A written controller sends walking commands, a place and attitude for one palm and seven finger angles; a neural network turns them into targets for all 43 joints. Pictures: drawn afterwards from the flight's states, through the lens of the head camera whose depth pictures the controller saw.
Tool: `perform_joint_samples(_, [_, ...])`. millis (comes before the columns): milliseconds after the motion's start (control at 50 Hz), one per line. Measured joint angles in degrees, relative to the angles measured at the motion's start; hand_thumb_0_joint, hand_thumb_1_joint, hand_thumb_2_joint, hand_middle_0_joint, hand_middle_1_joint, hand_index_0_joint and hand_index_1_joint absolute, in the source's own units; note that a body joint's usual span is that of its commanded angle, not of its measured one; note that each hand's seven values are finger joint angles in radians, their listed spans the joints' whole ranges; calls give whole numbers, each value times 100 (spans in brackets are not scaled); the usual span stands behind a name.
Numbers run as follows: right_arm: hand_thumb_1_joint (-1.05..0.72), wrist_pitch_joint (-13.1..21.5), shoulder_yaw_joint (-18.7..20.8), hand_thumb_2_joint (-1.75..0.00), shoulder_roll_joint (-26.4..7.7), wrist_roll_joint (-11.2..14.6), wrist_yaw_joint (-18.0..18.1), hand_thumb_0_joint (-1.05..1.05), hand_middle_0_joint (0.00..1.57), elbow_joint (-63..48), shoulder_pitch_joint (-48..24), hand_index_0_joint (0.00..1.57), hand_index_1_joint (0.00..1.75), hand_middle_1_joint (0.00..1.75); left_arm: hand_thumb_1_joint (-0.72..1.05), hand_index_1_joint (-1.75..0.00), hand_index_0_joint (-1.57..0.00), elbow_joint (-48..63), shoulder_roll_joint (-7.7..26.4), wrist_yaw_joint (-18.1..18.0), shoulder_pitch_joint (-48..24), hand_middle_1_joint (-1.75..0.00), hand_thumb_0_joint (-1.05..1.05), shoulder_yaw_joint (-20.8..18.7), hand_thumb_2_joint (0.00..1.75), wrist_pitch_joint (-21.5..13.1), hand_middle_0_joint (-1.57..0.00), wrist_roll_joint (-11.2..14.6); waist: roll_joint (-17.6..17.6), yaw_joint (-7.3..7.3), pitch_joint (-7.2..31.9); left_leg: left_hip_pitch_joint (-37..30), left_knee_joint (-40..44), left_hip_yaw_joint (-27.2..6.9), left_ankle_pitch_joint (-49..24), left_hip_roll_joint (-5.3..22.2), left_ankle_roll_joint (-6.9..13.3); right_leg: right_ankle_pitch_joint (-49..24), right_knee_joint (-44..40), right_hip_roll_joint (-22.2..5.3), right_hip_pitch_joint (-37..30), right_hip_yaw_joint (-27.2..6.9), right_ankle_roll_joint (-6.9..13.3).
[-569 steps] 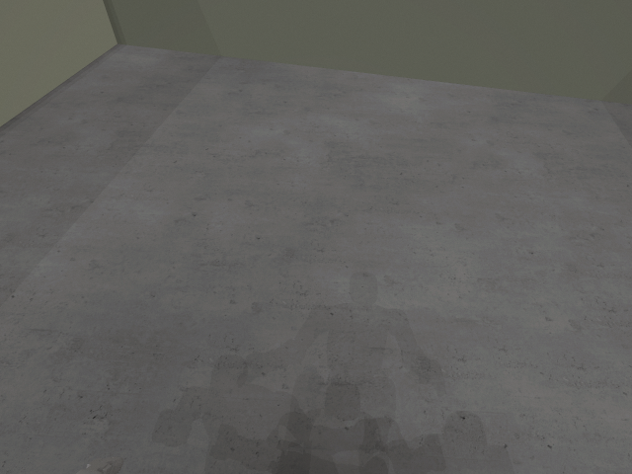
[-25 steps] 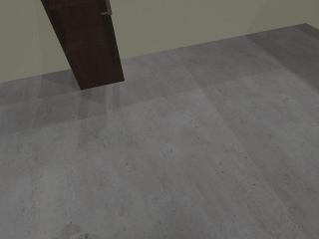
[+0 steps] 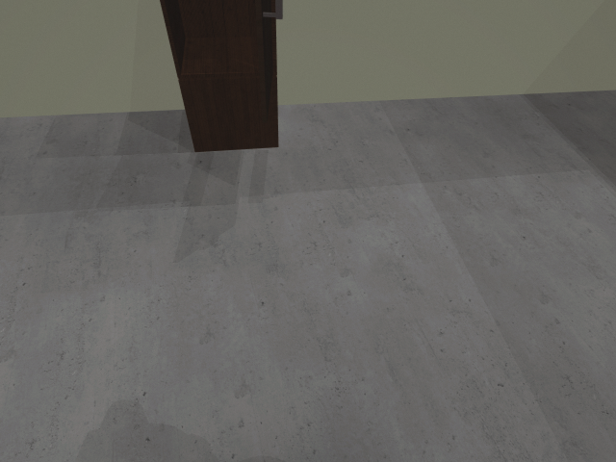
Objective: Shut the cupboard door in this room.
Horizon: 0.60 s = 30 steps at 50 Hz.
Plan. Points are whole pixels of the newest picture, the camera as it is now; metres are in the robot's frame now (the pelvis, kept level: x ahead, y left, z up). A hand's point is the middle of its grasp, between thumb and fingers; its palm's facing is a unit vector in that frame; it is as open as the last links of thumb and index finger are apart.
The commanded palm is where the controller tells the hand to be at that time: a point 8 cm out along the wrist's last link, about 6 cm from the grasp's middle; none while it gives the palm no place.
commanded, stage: turn or walk to find it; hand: left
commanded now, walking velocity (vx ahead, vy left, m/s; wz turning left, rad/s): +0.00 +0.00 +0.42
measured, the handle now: out of the picture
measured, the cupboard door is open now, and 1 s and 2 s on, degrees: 81 81 81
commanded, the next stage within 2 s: stand and wait in 0.14 s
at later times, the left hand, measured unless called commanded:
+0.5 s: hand out of the picture -0.03 +0.22 -0.18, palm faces +0.15 -0.97 -0.20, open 7.4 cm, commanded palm none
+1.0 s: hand out of the picture -0.05 +0.20 -0.19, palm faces +0.16 -0.98 -0.13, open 7.4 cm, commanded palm none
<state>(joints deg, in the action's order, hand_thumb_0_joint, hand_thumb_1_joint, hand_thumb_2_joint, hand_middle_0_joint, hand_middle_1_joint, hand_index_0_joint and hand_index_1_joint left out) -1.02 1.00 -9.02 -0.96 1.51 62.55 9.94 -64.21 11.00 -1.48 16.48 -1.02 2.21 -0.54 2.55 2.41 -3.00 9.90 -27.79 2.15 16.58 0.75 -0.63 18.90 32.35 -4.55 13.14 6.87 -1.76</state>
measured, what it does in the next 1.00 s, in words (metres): steps on the spot: left foot, then right foot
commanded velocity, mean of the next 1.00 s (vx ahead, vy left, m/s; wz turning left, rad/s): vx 0.11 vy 0.00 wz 0.07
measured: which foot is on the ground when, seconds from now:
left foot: down 0.00-0.12, up 0.14-0.34, down 0.36-1.00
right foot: down 0.00-0.36, up 0.38-0.58, down 0.60-0.96, up 0.98-1.00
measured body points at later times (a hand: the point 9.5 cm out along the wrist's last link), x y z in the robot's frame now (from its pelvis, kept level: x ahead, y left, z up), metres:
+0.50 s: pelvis -0.03 +0.03 +0.00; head -0.02 +0.05 +0.45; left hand -0.04 +0.27 -0.16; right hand +0.06 -0.19 -0.15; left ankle -0.04 +0.13 -0.74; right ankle -0.03 -0.11 -0.71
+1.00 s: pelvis +0.01 +0.04 -0.01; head +0.00 +0.06 +0.44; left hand -0.05 +0.25 -0.18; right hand -0.03 -0.19 -0.16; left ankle -0.04 +0.13 -0.74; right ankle -0.03 -0.09 -0.72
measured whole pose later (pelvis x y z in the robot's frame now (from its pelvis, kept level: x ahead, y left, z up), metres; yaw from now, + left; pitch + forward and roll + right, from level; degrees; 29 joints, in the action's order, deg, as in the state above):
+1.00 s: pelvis +0.01 +0.04 -0.01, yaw +6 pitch -1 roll +0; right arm 1.7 1.9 -8.5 -1.9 0.8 65.2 24.1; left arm -66.0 7.9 -0.3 21.6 -2.0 0.7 -1.2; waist 1.7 -0.8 1.3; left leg 11.4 -33.9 6.7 22.0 1.7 1.5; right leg 25.8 41.4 -3.4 12.9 4.2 -0.1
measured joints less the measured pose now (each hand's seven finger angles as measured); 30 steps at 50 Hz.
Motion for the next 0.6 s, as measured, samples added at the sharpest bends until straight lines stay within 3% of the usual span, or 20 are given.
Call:
perform_joint_samples(60, [-93, -5, 16, -90, -2, 2, -6, 0, 21, -38, -43, 20, 30, 30, 91, -30, -20, 14, 10, 13, -75, -30, 0, -8, 90, -11, -20, -9, -16, -38, 5, 85, -53, -63, -35, -75, 8, -74, 66, -7, 41, -84, -10])
perform_joint_samples(140, [-93, -87, 80, -90, -137, 14, -53, 0, 21, -142, -36, 20, 30, 30, 91, -30, -20, 172, -72, 16, -149, -30, 0, -40, 90, -107, -20, -54, -300, -89, 58, 370, -408, -256, 24, -10, -19, -151, -40, 59, 21, 150, 200])
perform_joint_samples(240, [-92, -212, 193, -90, -281, 13, -115, 0, 20, -251, -60, 20, 30, 30, 91, -30, -20, 420, -125, -14, -252, -30, 0, -76, 90, -195, -20, -119, -317, -57, 8, 1068, -2231, -131, 1019, -16, -24, -239, -136, -94, -7, 387, 207])
perform_joint_samples(300, [-92, -180, 190, -90, -298, 24, -125, 0, 20, -295, -97, 19, 30, 30, 91, -30, -20, 437, -113, -15, -285, -30, 0, -68, 90, -200, -20, -142, -239, -60, -28, 915, -1796, 26, 945, 49, -70, -281, -139, -201, -12, 430, 127])
perform_joint_samples(360, [-92, -54, 146, -90, -296, 5, -135, 0, 20, -333, -67, 19, 30, 30, 91, -30, -20, 393, -81, -6, -266, -30, 0, -54, 90, -156, -20, -88, -232, -99, 14, 481, -579, 78, 43, 139, -28, -166, 145, -250, 117, 468, 4])
perform_joint_samples(420, [-91, 20, 78, -90, -123, -39, -112, 0, 20, -271, -59, 19, 30, 30, 91, -30, -20, 298, 28, -14, -291, -30, 0, -57, 90, -18, -20, -49, -10, -67, 3, 406, -531, 215, 61, 8, 157, 389, 576, -246, 267, 93, -62])
perform_joint_samples(500, [-93, 96, 32, -90, 3, -44, -7, 0, 20, -175, 24, 20, 30, 30, 91, -30, -20, 185, 49, -1, -320, -30, 0, -27, 90, 27, -20, -54, -26, -120, 71, 238, -43, 232, -169, -60, 221, 710, 1084, -62, 386, -253, -50])
perform_joint_samples(560, [-94, 120, 25, -90, -23, -31, 4, 0, 21, -66, 67, 20, 30, 30, 91, -30, -20, 148, 11, 2, -314, -30, 0, 16, 90, -47, -20, -42, -84, -138, 104, 186, 173, 240, -314, -104, 224, 436, 538, -10, 158, -323, -68])
perform_joint_samples(600, [-93, 128, 15, -90, -16, 1, -2, 0, 21, 11, 105, 20, 30, 30, 91, -30, -20, 120, 7, -12, -278, -30, 0, 52, 90, -130, -20, -41, -54, -127, 128, 217, 124, 283, -298, -161, 193, -198, -210, -26, -128, -367, -57])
